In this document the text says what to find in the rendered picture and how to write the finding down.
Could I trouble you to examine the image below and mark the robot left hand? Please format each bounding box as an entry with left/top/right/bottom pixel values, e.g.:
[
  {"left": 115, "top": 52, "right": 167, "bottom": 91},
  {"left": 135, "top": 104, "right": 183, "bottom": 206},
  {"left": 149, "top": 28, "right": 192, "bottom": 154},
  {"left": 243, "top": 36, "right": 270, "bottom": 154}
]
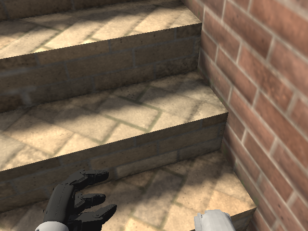
[{"left": 42, "top": 168, "right": 117, "bottom": 231}]

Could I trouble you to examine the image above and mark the robot right thigh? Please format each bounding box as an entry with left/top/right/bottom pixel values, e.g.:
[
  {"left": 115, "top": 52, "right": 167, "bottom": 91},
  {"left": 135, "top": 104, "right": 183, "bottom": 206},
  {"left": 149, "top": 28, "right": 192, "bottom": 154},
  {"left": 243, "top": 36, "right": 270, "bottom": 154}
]
[{"left": 193, "top": 209, "right": 236, "bottom": 231}]

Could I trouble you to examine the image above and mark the robot left forearm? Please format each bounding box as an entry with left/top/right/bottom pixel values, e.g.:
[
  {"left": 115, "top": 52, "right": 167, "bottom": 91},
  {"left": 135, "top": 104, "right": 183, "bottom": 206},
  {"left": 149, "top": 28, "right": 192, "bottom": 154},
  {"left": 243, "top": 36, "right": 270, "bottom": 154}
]
[{"left": 35, "top": 221, "right": 69, "bottom": 231}]

